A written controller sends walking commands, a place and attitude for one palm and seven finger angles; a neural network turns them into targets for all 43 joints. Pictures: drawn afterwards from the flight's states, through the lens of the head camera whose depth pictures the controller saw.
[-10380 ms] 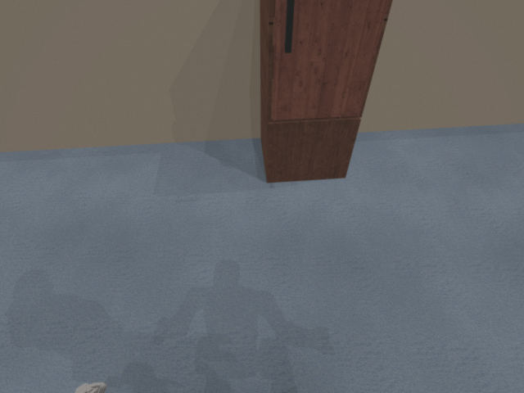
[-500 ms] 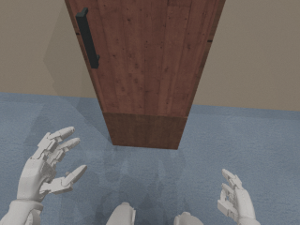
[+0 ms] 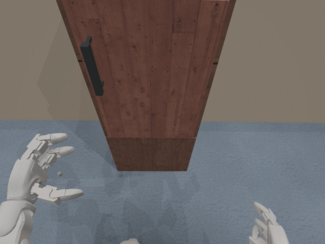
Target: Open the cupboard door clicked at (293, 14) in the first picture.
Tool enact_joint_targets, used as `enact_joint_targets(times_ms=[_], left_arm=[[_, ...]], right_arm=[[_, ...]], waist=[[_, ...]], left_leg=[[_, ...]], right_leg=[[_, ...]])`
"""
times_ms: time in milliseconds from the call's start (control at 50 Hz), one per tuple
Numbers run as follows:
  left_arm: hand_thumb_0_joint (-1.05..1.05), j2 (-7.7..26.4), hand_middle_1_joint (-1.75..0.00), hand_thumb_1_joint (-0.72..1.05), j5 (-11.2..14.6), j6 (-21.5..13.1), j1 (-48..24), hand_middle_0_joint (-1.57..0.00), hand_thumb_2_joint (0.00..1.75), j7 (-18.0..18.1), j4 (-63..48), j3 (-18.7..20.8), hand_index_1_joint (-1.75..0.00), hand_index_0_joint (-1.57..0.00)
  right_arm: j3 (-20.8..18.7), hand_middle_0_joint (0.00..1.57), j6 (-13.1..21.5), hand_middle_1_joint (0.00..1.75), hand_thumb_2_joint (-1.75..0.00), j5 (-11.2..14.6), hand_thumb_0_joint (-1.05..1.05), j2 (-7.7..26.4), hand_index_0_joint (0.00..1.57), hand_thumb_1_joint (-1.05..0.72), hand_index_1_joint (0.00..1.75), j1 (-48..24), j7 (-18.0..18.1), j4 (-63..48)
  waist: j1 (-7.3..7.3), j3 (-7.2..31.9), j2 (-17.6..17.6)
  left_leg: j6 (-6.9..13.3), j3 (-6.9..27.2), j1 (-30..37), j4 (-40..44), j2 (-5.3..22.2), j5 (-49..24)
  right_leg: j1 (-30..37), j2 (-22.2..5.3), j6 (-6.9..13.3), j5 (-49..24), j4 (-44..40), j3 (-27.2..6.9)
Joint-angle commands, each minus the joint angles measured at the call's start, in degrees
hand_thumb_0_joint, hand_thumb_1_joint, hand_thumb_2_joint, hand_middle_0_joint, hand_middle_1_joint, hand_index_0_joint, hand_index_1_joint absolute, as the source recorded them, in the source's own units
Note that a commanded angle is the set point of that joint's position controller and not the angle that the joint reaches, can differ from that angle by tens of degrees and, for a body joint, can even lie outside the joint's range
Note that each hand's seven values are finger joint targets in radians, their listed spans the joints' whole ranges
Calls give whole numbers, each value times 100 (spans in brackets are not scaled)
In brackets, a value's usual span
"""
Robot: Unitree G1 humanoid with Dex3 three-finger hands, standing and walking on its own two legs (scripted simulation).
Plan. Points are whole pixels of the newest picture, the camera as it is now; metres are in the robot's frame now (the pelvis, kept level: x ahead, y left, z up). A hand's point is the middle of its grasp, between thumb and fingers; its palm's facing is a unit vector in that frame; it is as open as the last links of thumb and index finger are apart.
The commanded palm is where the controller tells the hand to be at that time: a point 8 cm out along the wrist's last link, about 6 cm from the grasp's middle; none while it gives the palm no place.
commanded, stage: raise the hand with hooked fingers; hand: left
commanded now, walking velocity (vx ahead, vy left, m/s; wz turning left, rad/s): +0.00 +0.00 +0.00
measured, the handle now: (94, 67) +0.56 +0.25 +0.11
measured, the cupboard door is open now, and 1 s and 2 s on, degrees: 0 0 0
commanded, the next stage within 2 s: move the hooked fingers beside the handle in 0.96 s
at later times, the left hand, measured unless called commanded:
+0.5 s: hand (37, 139) +0.29 +0.29 +0.12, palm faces +0.09 -1.00 -0.03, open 14.0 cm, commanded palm +0.26 +0.33 +0.12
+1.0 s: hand (47, 142) +0.29 +0.26 +0.12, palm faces +0.09 -1.00 -0.03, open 14.0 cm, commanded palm +0.26 +0.31 +0.12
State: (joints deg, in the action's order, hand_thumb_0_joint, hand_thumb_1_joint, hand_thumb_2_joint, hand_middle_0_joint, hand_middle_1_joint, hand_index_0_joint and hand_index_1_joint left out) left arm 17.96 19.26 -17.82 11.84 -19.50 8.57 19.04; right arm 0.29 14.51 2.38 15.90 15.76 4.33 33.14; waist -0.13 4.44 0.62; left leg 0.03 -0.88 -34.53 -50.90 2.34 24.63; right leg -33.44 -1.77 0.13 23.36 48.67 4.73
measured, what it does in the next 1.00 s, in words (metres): stands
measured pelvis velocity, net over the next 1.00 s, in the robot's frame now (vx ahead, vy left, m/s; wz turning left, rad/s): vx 0.00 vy -0.01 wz -0.01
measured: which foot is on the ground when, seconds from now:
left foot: down 0.00-1.00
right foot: down 0.00-1.00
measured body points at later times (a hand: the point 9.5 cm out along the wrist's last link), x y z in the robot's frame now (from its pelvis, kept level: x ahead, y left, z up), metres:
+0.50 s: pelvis +0.00 +0.01 +0.02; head +0.02 +0.01 +0.47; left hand +0.28 +0.34 +0.13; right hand +0.17 -0.23 -0.06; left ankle +0.01 +0.12 -0.70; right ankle +0.01 -0.12 -0.70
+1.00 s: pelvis +0.00 -0.01 +0.02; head +0.01 -0.02 +0.47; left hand +0.28 +0.32 +0.13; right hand +0.16 -0.25 -0.06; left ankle +0.01 +0.12 -0.70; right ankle +0.01 -0.12 -0.70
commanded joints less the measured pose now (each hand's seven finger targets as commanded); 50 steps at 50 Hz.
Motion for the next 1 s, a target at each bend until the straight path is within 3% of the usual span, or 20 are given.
enact_joint_targets(times_ms=[0,60,100,140,300,320,340,440,500,600,620,720,760,780,820,900,920,980], left_arm=[[0,1153,-117,-45,165,-127,-1002,-30,32,-55,-1021,554,-117,-30],[0,1285,-120,-50,140,65,-1259,-30,30,-138,-930,656,-120,-30],[0,1410,-120,-50,135,163,-1572,-30,30,-186,-984,715,-120,-30],[0,1433,-120,-50,120,218,-1750,-30,30,-218,-950,739,-120,-30],[0,1720,-120,-50,145,501,-2668,-30,30,-447,-301,877,-120,-30],[0,1799,-120,-50,123,518,-2802,-30,30,-481,-289,905,-120,-30],[0,1882,-120,-50,138,531,-2856,-30,30,-494,-224,999,-120,-30],[0,2112,-120,-50,134,570,-3266,-30,30,-556,-12,1125,-120,-30],[0,1866,-120,-50,193,640,-2890,-30,30,-638,376,999,-120,-30],[0,2000,-120,-50,176,603,-2934,-30,30,-584,227,1090,-120,-30],[0,2074,-120,-50,152,560,-3014,-30,30,-552,148,1148,-120,-30],[0,2113,-120,-50,98,363,-3182,-30,30,-413,-4,1194,-120,-30],[0,2002,-120,-50,96,379,-3120,-30,30,-422,193,1123,-120,-30],[0,1990,-120,-50,86,363,-3123,-30,30,-440,122,1090,-120,-30],[0,2084,-120,-50,86,362,-3187,-30,30,-472,65,1138,-120,-30],[0,1980,-120,-50,135,416,-3060,-30,30,-505,234,1064,-120,-30],[0,2014,-120,-50,131,433,-3106,-30,30,-512,260,1098,-120,-30],[0,2003,-120,-50,124,429,-3133,-30,30,-506,209,1094,-120,-30]], right_arm=[[-186,20,235,30,-90,17,0,715,20,-90,30,-228,55,-841],[-185,20,185,30,-90,32,0,724,20,-90,30,-237,74,-860],[-144,20,161,30,-90,18,0,726,20,-90,30,-244,82,-867],[-136,20,140,30,-90,27,0,699,20,-90,30,-255,86,-850],[-62,20,32,30,-90,50,0,721,20,-90,30,-354,176,-792],[-57,20,31,30,-90,53,0,725,20,-90,30,-370,183,-783],[-59,20,31,30,-90,48,0,723,20,-90,30,-345,194,-781],[-35,20,27,30,-90,57,0,726,20,-90,30,-352,219,-748],[-60,20,18,30,-90,74,0,752,20,-90,30,-331,190,-791],[-84,20,-22,30,-90,60,0,773,20,-90,30,-324,143,-860],[-88,20,-24,30,-90,67,0,763,20,-90,30,-353,143,-861],[-90,20,-6,30,-90,45,0,736,20,-90,30,-325,166,-816],[-83,20,-13,30,-90,57,0,736,20,-90,30,-328,186,-788],[-91,20,2,30,-90,66,0,728,20,-90,30,-354,191,-783],[-81,20,9,30,-90,55,0,728,20,-90,30,-351,199,-786],[-72,20,6,30,-90,66,0,729,20,-90,30,-334,214,-770],[-65,20,8,30,-90,72,0,726,20,-90,30,-370,214,-781],[-81,20,22,30,-90,73,0,727,20,-90,30,-350,214,-771]], waist=[[-61,907,498],[-66,1087,346],[-88,1108,550],[-71,1209,481],[-49,958,391],[-46,1035,519],[-59,1140,381],[-74,1138,506],[-147,985,282],[-170,943,214],[-172,988,368],[-113,1012,449],[-87,872,265],[-94,915,472],[-110,1048,470],[-88,861,160],[-103,872,291],[-83,986,210]], left_leg=[[64,191,796,1002,-231,-1543],[57,200,972,1079,-218,-1700],[35,240,1137,1117,-208,-1943],[23,250,1289,1173,-192,-2037],[32,258,1381,1390,-197,-1813],[38,238,1446,1413,-205,-1794],[39,256,1471,1445,-206,-1795],[41,244,1598,1563,-204,-1863],[60,209,1470,1587,-224,-1798],[75,157,1374,1617,-239,-1615],[79,135,1395,1628,-245,-1546],[100,94,1450,1632,-245,-1453],[101,94,1318,1643,-247,-1260],[104,60,1370,1622,-253,-1288],[112,66,1422,1599,-249,-1377],[118,62,1316,1582,-247,-1365],[110,52,1275,1576,-262,-1295],[120,48,1350,1562,-260,-1393]], right_leg=[[727,285,103,-1324,-742,-46],[830,283,81,-1500,-811,-24],[917,313,124,-1682,-796,-5],[955,306,108,-1739,-861,8],[1063,304,144,-1589,-1134,-23],[1087,281,138,-1595,-1172,-55],[1163,280,130,-1592,-1192,-51],[1286,272,143,-1659,-1319,-78],[1381,270,156,-1636,-1365,-87],[1411,256,141,-1472,-1415,-142],[1386,252,132,-1401,-1440,-184],[1406,254,110,-1338,-1481,-258],[1345,242,89,-1150,-1524,-274],[1366,224,91,-1190,-1535,-314],[1474,226,101,-1299,-1514,-332],[1475,231,77,-1319,-1541,-334],[1434,214,70,-1255,-1552,-372],[1462,212,54,-1389,-1530,-355]])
